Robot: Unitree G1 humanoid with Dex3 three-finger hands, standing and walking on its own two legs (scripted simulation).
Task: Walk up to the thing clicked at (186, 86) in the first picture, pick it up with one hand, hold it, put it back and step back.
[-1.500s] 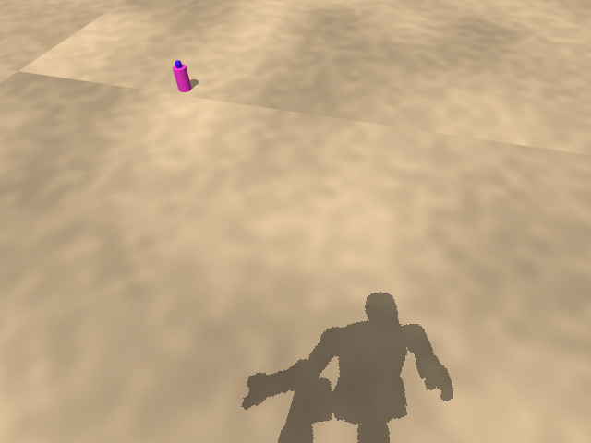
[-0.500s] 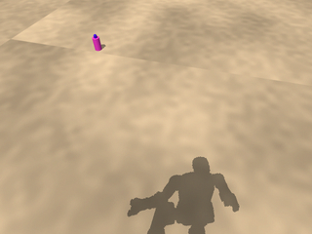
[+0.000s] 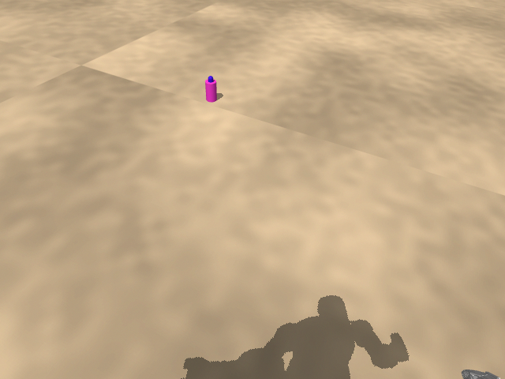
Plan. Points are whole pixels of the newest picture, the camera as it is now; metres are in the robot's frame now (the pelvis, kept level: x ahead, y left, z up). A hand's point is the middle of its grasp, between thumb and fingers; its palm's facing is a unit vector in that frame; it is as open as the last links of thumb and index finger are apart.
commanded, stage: walk up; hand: left
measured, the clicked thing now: (211, 88) +2.17 +0.29 -0.66
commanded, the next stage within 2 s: none
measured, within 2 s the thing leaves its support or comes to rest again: neither
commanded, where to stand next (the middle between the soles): +1.86 +0.07 m, yaw +4 degrees
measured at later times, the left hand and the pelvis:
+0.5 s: hand (132, 234) +0.45 +0.30 -0.13, palm faces -0.05 -0.94 -0.35, open 7.4 cm; pelvis +0.30 +0.03 -0.01, yaw +2 degrees
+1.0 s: hand (124, 190) +0.63 +0.38 -0.17, palm faces +0.07 -0.94 -0.34, open 7.4 cm; pelvis +0.63 +0.09 -0.01, yaw +5 degrees
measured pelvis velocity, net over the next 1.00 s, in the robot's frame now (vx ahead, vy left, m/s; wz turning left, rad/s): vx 0.63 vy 0.09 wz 0.08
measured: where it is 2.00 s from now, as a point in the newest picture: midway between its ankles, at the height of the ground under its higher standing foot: (233, 200)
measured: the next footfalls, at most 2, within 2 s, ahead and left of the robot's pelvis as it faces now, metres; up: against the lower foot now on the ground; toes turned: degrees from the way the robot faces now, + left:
right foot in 0.48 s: +0.48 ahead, -0.10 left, +0.00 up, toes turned -4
left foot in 0.90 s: +0.74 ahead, +0.20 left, +0.00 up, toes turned +11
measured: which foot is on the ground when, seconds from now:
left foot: down 0.00-0.52, up 0.54-0.88, down 0.90-1.00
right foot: down 0.00-0.00, up 0.02-0.46, down 0.48-0.94, up 0.96-1.00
